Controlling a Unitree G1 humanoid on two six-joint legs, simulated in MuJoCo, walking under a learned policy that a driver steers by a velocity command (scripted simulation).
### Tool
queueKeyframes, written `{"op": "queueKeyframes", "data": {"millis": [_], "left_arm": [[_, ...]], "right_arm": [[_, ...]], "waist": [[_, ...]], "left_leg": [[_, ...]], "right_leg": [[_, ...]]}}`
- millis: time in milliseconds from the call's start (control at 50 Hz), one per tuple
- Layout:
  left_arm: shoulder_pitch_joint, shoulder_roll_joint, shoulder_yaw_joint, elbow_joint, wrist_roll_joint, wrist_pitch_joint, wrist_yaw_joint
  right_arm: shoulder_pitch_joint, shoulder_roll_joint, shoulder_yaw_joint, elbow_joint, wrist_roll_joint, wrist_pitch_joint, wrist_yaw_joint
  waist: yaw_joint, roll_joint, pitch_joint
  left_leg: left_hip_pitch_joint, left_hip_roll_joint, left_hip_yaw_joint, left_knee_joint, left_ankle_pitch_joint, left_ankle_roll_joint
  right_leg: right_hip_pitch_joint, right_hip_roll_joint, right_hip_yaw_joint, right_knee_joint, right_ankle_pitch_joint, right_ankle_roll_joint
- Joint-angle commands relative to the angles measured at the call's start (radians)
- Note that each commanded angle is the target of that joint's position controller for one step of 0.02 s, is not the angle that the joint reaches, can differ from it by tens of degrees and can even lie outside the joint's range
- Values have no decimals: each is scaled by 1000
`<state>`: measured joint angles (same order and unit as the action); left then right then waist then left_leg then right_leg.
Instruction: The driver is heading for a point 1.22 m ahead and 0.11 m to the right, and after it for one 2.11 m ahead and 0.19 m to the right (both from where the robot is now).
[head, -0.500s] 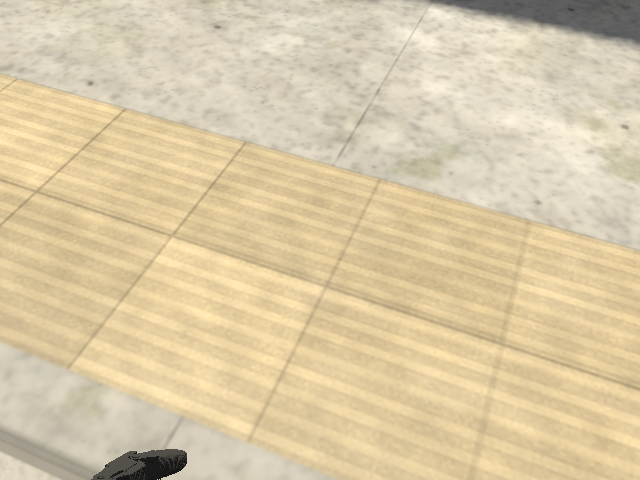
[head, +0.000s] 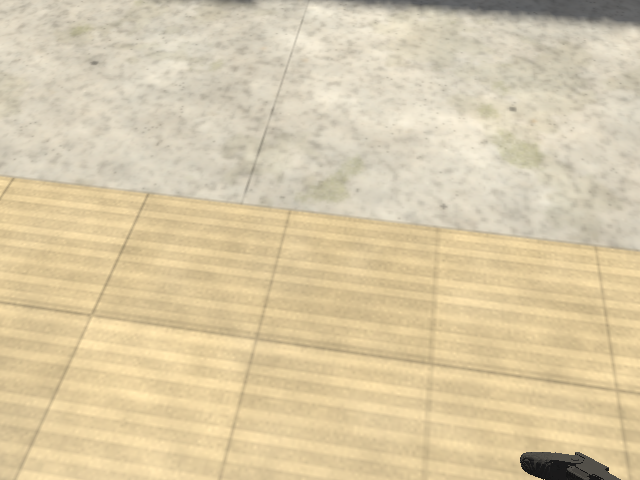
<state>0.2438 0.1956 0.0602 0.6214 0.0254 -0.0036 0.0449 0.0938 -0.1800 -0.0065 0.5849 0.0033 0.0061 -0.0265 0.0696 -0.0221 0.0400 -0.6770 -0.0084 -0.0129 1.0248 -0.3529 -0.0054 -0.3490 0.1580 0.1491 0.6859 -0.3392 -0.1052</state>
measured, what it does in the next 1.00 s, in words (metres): climbs, turning right: left foot, then right foot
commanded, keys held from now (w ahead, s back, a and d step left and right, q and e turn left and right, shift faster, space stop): e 0.08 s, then w+e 0.04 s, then e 0.22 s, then no key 0.22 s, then w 0.44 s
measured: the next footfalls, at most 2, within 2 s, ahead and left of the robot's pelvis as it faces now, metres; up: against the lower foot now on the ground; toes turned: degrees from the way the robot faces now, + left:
left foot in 0.12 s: +0.14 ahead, +0.12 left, +0.00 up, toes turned -6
right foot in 0.60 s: +0.15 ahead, -0.12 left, +0.00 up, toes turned -17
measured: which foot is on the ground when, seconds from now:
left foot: up 0.00-0.10, down 0.12-0.60, up 0.62-1.00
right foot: down 0.00-0.12, up 0.14-0.58, down 0.60-1.00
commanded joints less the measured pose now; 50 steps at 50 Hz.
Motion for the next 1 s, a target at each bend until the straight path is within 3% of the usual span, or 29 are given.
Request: {"op": "queueKeyframes", "data": {"millis": [20,60,80,100,120,140,160,180,200,220,260,320,400,440,500,540,560,580,600,620,640,660,680,720,760,900,980,1000], "left_arm": [[-5,134,36,-71,2,-19,-8],[-15,152,40,-74,1,-14,-18],[-32,158,42,-71,0,-11,-19],[-62,166,42,-74,-5,-13,-24],[-77,143,35,-74,-36,-30,-32],[-65,52,11,-92,-68,-49,-45],[-61,95,21,-92,-45,-40,-37],[-47,165,41,-69,-9,-30,-34],[-66,175,45,-51,-3,-24,-41],[-68,162,42,-50,0,-16,-53],[-63,157,43,-33,-5,0,-68],[-73,149,44,-22,-7,13,-77],[-135,123,32,-32,-16,30,-86],[-178,95,16,-47,-4,32,-87],[-177,69,0,-51,-14,31,-94],[-150,65,-2,-45,-15,20,-93],[-100,53,-5,-27,-12,6,-90],[-43,57,-9,-6,3,-13,-84],[27,79,-4,9,16,-35,-80],[99,198,23,-7,30,-47,-67],[194,259,52,15,-5,-39,-49],[159,210,38,9,-10,-40,-46],[115,178,27,10,-9,-42,-46],[41,136,13,11,-13,-62,-50],[60,116,8,35,-9,-85,-53],[142,155,24,80,-9,-109,-55],[140,199,33,83,-13,-102,-59],[134,202,34,87,-9,-94,-59]], "right_arm": [[-97,-45,-10,-98,12,-19,0],[-50,-68,-16,-86,24,-25,-10],[-24,-78,-19,-88,26,-25,-16],[55,-77,-19,-70,20,-32,-23],[139,-103,-30,-57,4,-40,-25],[143,-180,-49,-80,-35,-43,-38],[109,-221,-59,-95,-40,-38,-36],[137,-158,-52,-100,-48,-42,-22],[106,-101,-30,-102,-37,-49,-16],[85,-83,-23,-87,-37,-58,-14],[55,-108,-25,-75,-38,-76,-16],[92,-128,-33,-39,-28,-94,-17],[153,-138,-41,-14,-24,-99,-10],[167,-150,-48,-9,-20,-98,-12],[164,-185,-65,2,-29,-98,5],[195,-197,-72,28,-20,-86,11],[197,-190,-70,38,-11,-77,10],[245,-170,-64,61,-16,-69,14],[284,-131,-53,78,-23,-67,22],[230,-59,-28,12,-15,-65,38],[184,-137,-49,-9,-28,-53,34],[132,-171,-64,-15,-29,-49,41],[104,-161,-64,-20,-29,-54,50],[145,-165,-72,11,-36,-63,59],[179,-143,-69,55,-39,-62,66],[12,-97,-54,27,-25,-52,75],[-2,-109,-53,-4,-22,-57,64],[19,-112,-56,-3,-22,-62,61]], "waist": [[4,-65,-108],[-12,-100,-125],[-36,-126,-126],[-85,-111,-167],[-136,-40,-214],[-133,199,-264],[-118,300,-214],[-117,202,-213],[-103,123,-183],[-74,88,-167],[-65,118,-119],[-65,121,-81],[-85,137,-71],[-94,137,-56],[-96,188,-67],[-96,206,-64],[-68,181,-64],[-53,128,-83],[-23,31,-133],[8,-229,-162],[71,-294,-142],[54,-211,-75],[19,-169,-26],[-46,-125,-33],[-60,-88,-56],[-22,-85,-15],[-23,-80,7],[-40,-69,24]], "left_leg": [[24,-34,21,-168,-80,2],[127,-50,10,-289,-64,10],[189,-48,-3,-395,-47,15],[344,-43,-7,-534,46,30],[612,27,-58,-644,125,61],[858,275,-305,-672,43,134],[798,398,-519,-710,137,236],[729,412,-503,-681,232,276],[648,363,-419,-678,223,265],[614,318,-347,-696,139,232],[562,265,-232,-709,234,216],[520,260,-122,-706,401,225],[533,270,-85,-720,309,243],[526,287,-70,-728,283,238],[455,257,0,-714,253,207],[436,252,4,-671,280,197],[401,242,19,-628,292,178],[350,220,43,-583,222,142],[253,181,97,-473,101,103],[-5,56,197,-208,-186,29],[-67,45,88,-68,-289,22],[-108,57,30,52,-233,21],[-109,57,8,84,-157,21],[-29,71,2,50,-37,16],[25,64,23,48,47,11],[61,75,52,-235,147,2],[226,58,86,-401,106,41],[277,44,101,-460,111,51]], "right_leg": [[196,-226,313,-183,589,-130],[211,-225,325,-177,691,-123],[219,-217,330,-157,742,-103],[181,-194,320,-133,670,-70],[2,-157,267,-45,464,-26],[-263,-76,108,151,23,42],[-454,12,-37,326,-309,74],[-424,-51,-61,496,-284,104],[-388,-78,-57,567,-206,119],[-369,-103,-56,577,-144,123],[-357,-106,-82,619,-81,143],[-353,-108,-91,642,-16,147],[-361,-131,-89,539,36,143],[-336,-154,-101,395,47,132],[-137,-154,-176,148,-68,102],[-22,-137,-221,2,-81,74],[78,-133,-229,-126,28,58],[199,-110,-232,-241,103,55],[373,-182,-111,-282,121,48],[495,-446,295,-382,-87,-34],[388,-507,452,-449,-224,-150],[343,-482,436,-471,-345,-180],[265,-462,391,-508,-361,-173],[194,-392,266,-538,-247,-123],[169,-353,171,-544,-124,-110],[170,-352,81,-576,-21,-120],[124,-376,82,-535,-85,-99],[106,-365,68,-499,-74,-88]]}}
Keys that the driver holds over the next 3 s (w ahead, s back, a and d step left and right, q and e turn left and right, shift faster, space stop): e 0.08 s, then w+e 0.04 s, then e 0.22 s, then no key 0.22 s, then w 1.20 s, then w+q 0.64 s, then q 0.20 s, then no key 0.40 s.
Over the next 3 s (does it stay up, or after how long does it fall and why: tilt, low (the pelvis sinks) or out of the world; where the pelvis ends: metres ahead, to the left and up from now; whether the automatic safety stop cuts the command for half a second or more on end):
stays up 1.16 -0.23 0.01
